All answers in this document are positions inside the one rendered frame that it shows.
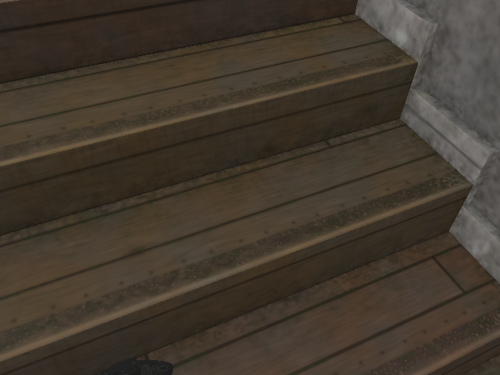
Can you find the left robot hand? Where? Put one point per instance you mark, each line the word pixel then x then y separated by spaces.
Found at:
pixel 132 366

